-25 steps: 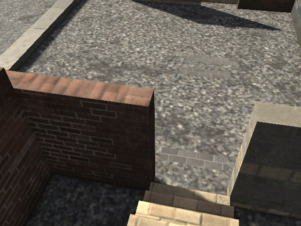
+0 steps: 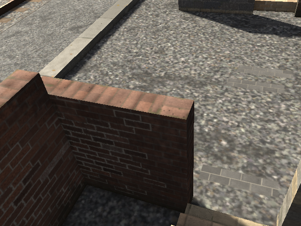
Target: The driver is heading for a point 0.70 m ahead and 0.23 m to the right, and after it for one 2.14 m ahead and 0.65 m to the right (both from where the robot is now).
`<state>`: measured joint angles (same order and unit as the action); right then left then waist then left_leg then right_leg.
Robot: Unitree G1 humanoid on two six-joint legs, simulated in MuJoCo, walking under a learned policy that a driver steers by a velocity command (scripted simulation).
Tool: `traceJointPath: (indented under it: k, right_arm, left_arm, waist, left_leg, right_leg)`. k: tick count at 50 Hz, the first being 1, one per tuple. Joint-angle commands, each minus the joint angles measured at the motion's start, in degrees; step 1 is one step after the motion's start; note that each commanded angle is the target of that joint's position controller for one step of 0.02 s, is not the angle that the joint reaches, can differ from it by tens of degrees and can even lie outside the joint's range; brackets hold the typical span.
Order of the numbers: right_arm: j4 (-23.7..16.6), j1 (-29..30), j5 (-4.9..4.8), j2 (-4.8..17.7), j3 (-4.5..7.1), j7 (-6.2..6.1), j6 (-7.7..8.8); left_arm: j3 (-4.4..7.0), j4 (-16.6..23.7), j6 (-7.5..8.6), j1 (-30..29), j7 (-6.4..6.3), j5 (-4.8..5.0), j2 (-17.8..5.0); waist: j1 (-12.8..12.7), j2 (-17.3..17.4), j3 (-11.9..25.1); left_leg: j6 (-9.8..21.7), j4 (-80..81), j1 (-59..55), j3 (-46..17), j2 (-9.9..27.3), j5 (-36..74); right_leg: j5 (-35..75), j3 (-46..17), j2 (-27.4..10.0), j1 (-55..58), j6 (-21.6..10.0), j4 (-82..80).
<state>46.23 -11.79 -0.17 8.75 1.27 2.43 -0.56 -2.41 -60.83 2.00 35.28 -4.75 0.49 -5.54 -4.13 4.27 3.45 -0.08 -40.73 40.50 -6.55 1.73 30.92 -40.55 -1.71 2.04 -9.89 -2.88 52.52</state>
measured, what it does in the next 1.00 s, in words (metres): goes down, turning right: left foot 0.21 m lower, then right foot 0.22 m lower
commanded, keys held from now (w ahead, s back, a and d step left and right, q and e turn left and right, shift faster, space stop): w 0.12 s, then w+e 0.88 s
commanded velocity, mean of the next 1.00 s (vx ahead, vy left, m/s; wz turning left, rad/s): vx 0.50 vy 0.00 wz -0.39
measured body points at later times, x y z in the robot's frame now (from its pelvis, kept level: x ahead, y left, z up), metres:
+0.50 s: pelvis +0.23 +0.04 -0.20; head +0.22 +0.05 +0.25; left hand +0.40 +0.25 -0.33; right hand +0.08 -0.13 -0.35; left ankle +0.17 +0.18 -0.89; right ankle +0.39 -0.16 -0.85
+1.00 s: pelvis +0.45 -0.08 -0.44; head +0.44 -0.10 +0.01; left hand +0.43 +0.13 -0.58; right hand +0.55 -0.38 -0.53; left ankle +0.69 +0.00 -1.10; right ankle +0.33 -0.14 -1.11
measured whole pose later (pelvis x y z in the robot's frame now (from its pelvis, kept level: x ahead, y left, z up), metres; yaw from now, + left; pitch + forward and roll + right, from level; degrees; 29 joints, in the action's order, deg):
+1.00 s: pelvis +0.45 -0.08 -0.44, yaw -26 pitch +1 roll +0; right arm 41.7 -4.2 1.2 12.1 3.2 -0.3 1.9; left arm -1.8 -60.7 1.9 32.4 -4.1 2.1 -3.7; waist -4.2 3.3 2.8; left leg -3.3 -51.6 43.4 -9.6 -0.2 23.4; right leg -38.7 -11.3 10.7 -17.8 -4.6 57.3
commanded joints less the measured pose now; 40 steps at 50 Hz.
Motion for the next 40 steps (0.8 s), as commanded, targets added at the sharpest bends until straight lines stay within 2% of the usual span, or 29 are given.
traceJointPath:
  k: [1, 5, 6, 8, 9, 10, 11, 12, 13, 14, 15, 16, 17, 18, 19, 21, 22, 24, 26, 31, 32, 33, 34, 35, 36, 37, 38, 39, 40]
  right_arm:
    - [-6.7, 9.8, -0.73, 1.8, 0.64, 1.65, 1.61]
    - [-3.4, 5.0, -0.58, 3.1, 0.87, 2.09, 3.53]
    - [-0.3, -2.8, -1.43, 5.3, 1.89, 1.76, 3.74]
    - [10.0, -26.7, -0.12, 7.5, 3.87, 1.07, 4.14]
    - [13.0, -36.5, 1.63, 3.7, 2.88, -0.62, 3.11]
    - [16.6, -37.5, 2.87, 4.1, 0.87, -0.16, 3.39]
    - [12.4, -31.7, 2.75, 3.7, -0.4, 0.24, 3.27]
    - [11.2, -29.4, 3.07, 3.8, -0.56, 0.51, 3.47]
    - [11.9, -26.9, 3.15, 2.8, -0.89, 1.37, 4.29]
    - [12.6, -25.7, 3.2, 8.7, 0.55, 0.84, 4.65]
    - [11.7, -19.5, 4.48, 5.9, -0.38, 0.26, 4.89]
    - [10.8, -14.7, 4.18, 0.0, -3.16, -0.85, 5.58]
    - [11.1, -13.6, 3.67, 0.7, -3.53, -1.77, 5.73]
    - [10.9, -13.8, 4.13, 4.6, -3.24, -1.96, 6.24]
    - [11.1, -15.6, 2.92, 7.4, -2.29, -1.88, 6.61]
    - [12.3, -21.7, 1.05, 5.2, -2.4, -2.7, 7.12]
    - [11.9, -21.8, 0.59, 4.0, -2.43, -3.54, 7.11]
    - [11.9, -20.3, -0.26, 4.7, -2.14, -5.74, 6.5]
    - [11.3, -17.0, -0.43, 7.7, -1.49, -6.39, 6.12]
    - [10.9, -20.4, -0.45, 7.0, 0.28, -3.58, 5.16]
    - [12.2, -19.5, -0.53, 7.7, 0.98, -3.58, 4.75]
    - [12.3, -17.4, -0.32, 8.8, 1.45, -3.04, 4.17]
    - [13.4, -12.0, -1.16, 10.9, 2.19, -2.1, 4.25]
    - [11.3, -4.7, -2.05, 11.3, 2.71, -2.15, 4.74]
    - [8.9, -1.3, -0.82, 9.7, 3.05, -3.19, 4.96]
    - [5.0, -15.8, -0.23, 3.6, 2.09, -3.22, 6.05]
    - [1.5, -12.2, 0.78, 6.6, 2.42, -3.34, 5.98]
    - [-0.6, -6.0, -1.12, 7.7, 2.66, -3.54, 5.98]
    - [-1.7, -5.0, -1.75, 5.3, 2.36, -3.86, 5.53]
  left_arm:
    - [2.19, 1.1, -0.99, 2.8, -0.78, 0.65, -7.7]
    - [4.23, 2.1, -1.11, -2.2, -0.14, 1.82, -10.3]
    - [5.12, 3.4, -1.07, -8.1, 0.44, 1.48, -12.3]
    - [5.55, 3.5, -0.01, -13.1, 2.5, 1.97, -11.5]
    - [5.66, 3.2, 0.8, -12.2, 3.42, 2.68, -10.0]
    - [5.37, 2.9, 1.38, -5.6, 4.59, 3.33, -4.7]
    - [5.12, 5.2, 1.3, -1.9, 5.14, 4.92, -7.6]
    - [5.08, 6.4, 1.18, -5.6, 4.69, 6.02, -8.4]
    - [5.61, 7.5, 0.14, -7.8, 4.12, 5.57, -8.2]
    - [4.7, 9.6, -1.32, -11.5, 3.26, 5.22, -5.0]
    - [5.17, 9.9, -3.37, -13.3, 2.6, 4.66, -6.5]
    - [5.41, 11.2, -4.87, -15.2, 1.9, 2.54, -7.1]
    - [4.66, 12.0, -5.85, -15.1, 1.68, 0.17, -4.2]
    - [4.89, 9.8, -6.32, -10.1, 2.3, -0.19, -3.5]
    - [5.79, 10.2, -6.56, -9.8, 2.46, 0.17, -6.0]
    - [5.81, 15.5, -6.58, -20.7, 3.1, 1.75, -6.3]
    - [6.3, 17.1, -6.1, -23.1, 3.92, 1.27, -7.7]
    - [5.95, 19.2, -5.37, -26.8, 5.55, -0.42, -5.8]
    - [6.27, 18.6, -5.16, -26.6, 6.62, 0.03, -6.2]
    - [7.11, 16.4, -9.08, -28.9, 7.02, 1.25, -8.9]
    - [8.22, 14.6, -8.77, -25.7, 7.36, 2.7, -10.1]
    - [9.37, 11.2, -8.38, -18.1, 7.2, 2.41, -12.4]
    - [11.12, 5.0, -7.95, -2.4, 6.9, 2.34, -14.5]
    - [12.47, -0.9, -6.71, 13.2, 6.97, 1.17, -17.8]
    - [11.6, -4.0, -5.3, 15.8, 7.17, 1.6, -18.2]
    - [8.41, -0.1, -3.26, 4.9, 7.49, 0.05, -18.3]
    - [7.43, 1.3, -3.7, 0.5, 7.23, 0.3, -14.9]
    - [6.76, 0.5, -3.96, 2.5, 7.0, -0.52, -12.4]
    - [7.29, 1.0, -3.74, -1.2, 6.87, 0.06, -15.5]
  waist:
    - [-3.3, -12.3, -15.5]
    - [-2.6, -8.5, -10.7]
    - [1.9, -11.9, -8.1]
    - [11.5, -3.6, -0.6]
    - [17.3, 9.1, -3.6]
    - [12.2, 20.7, 1.0]
    - [8.9, 19.3, 5.3]
    - [9.2, 10.5, 7.8]
    - [6.0, 0.4, 6.0]
    - [4.9, 5.7, 5.5]
    - [2.3, 2.2, -1.7]
    - [0.4, -2.1, -6.5]
    - [-0.6, -0.4, -6.1]
    - [-2.3, 0.2, -1.7]
    - [-1.4, 0.8, -2.5]
    - [4.2, 5.0, -7.2]
    - [4.4, 1.6, -9.7]
    - [5.3, 3.8, -9.0]
    - [5.0, 3.9, -9.8]
    - [11.5, 0.5, -12.1]
    - [9.9, 0.7, -11.8]
    - [6.3, 0.2, -8.3]
    - [-2.4, 2.0, -1.0]
    - [-11.5, -7.7, 0.2]
    - [-13.7, -23.6, -9.4]
    - [1.9, -41.7, -4.5]
    - [1.3, -35.8, -0.4]
    - [-1.4, -18.8, 0.9]
    - [1.9, -8.0, 3.6]
  left_leg:
    - [-0.4, 11.0, 2.2, -0.1, 0.9, 0.2]
    - [2.1, 16.8, -2.1, -1.4, 2.0, -6.0]
    - [4.4, 20.2, -10.6, -4.5, 6.1, -6.3]
    - [5.3, 22.3, -40.9, 2.5, 5.6, 0.1]
    - [8.4, 32.1, -50.5, 6.1, 7.4, 4.1]
    - [9.7, 1.9, -68.8, 3.0, 12.6, 33.6]
    - [11.8, -2.7, -67.1, -2.1, 16.4, 35.8]
    - [15.3, 2.6, -62.5, -6.8, 20.0, 20.2]
    - [14.8, 4.8, -51.3, -5.6, 18.4, 3.2]
    - [19.4, 10.7, -42.1, -17.4, 26.1, -17.9]
    - [19.9, 15.0, -26.3, -18.6, 27.4, -22.8]
    - [16.9, 13.6, -15.2, -12.1, 21.9, -21.5]
    - [15.6, 14.0, -11.8, -9.2, 17.8, -22.1]
    - [15.4, 11.9, -9.8, -8.8, 17.4, -21.2]
    - [14.6, 12.1, -12.8, -7.5, 16.0, -24.2]
    - [11.9, 9.2, -28.0, -11.2, 18.4, -34.3]
    - [10.6, 9.4, -25.9, -6.4, 16.3, -37.8]
    - [9.0, 7.1, -18.7, 0.5, 12.7, -48.5]
    - [7.7, 5.3, -7.1, 5.9, 11.5, -56.2]
    - [4.1, -10.5, -21.5, 5.2, 15.9, -57.9]
    - [2.7, -15.5, -22.1, 5.1, 16.9, -55.1]
    - [1.6, -22.6, -20.7, 7.3, 15.8, -47.5]
    - [0.7, -38.0, -14.8, 8.7, 15.3, -37.4]
    - [-2.9, -61.0, -4.8, 12.5, 9.5, -35.9]
    - [-6.7, -95.2, 7.4, 17.5, -2.0, -82.4]
    - [-3.7, -91.6, 23.2, 8.5, -3.6, -83.5]
    - [-4.2, -87.7, 27.2, 7.6, -1.8, -83.4]
    - [-0.6, -77.9, 31.4, 5.5, 0.3, -75.4]
    - [0.0, -76.3, 29.8, 3.4, 1.3, -72.1]
  right_leg:
    - [20.5, -13.7, -8.2, -7.3, -7.7, -7.6]
    - [28.4, -17.9, -7.5, -1.8, -8.7, 4.8]
    - [28.8, -20.7, -7.8, -4.7, -9.1, 10.5]
    - [41.7, -16.1, -3.8, -16.5, -6.7, 32.8]
    - [20.1, -7.4, 6.9, -26.6, -2.2, 60.1]
    - [-15.6, -11.8, 11.8, -49.9, -1.3, 76.5]
    - [-12.2, -14.3, 7.4, -53.4, -1.1, 71.8]
    - [-5.1, -14.1, 4.8, -53.5, -1.1, 68.2]
    - [6.3, -12.5, 2.6, -52.2, -1.9, 57.0]
    - [15.1, -13.1, -0.3, -53.2, -0.9, 53.1]
    - [21.7, -16.1, -2.9, -48.5, 0.6, 39.8]
    - [29.2, -15.7, -3.0, -41.4, 2.8, 29.6]
    - [33.4, -9.9, -3.0, -37.8, 4.0, 23.0]
    - [42.5, -7.7, -2.3, -30.4, 4.2, 28.1]
    - [47.0, -7.7, -1.6, -34.1, 3.5, 27.0]
    - [48.7, -17.1, -2.7, -51.6, 1.7, 17.6]
    - [57.1, -17.7, -2.9, -48.8, 0.5, 6.3]
    - [72.3, -11.0, -2.7, -33.7, 0.9, -8.2]
    - [77.8, -5.3, -2.0, -17.3, 2.6, -11.5]
    - [67.7, -6.4, -5.9, -24.2, 0.3, -17.3]
    - [66.0, -7.2, -7.5, -22.0, -1.3, -18.2]
    - [65.2, -4.1, -6.8, -11.7, -1.6, -20.0]
    - [66.3, -1.0, -6.2, 7.1, -3.8, -18.3]
    - [66.8, 2.1, -2.6, 21.9, -4.0, -24.0]
    - [85.1, -3.5, -6.5, 20.0, -6.5, -31.1]
    - [115.1, -10.7, -7.9, 26.9, -11.8, -11.7]
    - [113.2, -12.7, -10.1, 27.4, -13.3, -11.6]
    - [87.6, -16.7, -10.8, 26.1, -13.5, -13.6]
    - [76.5, -27.5, -14.1, 21.1, -16.7, -12.9]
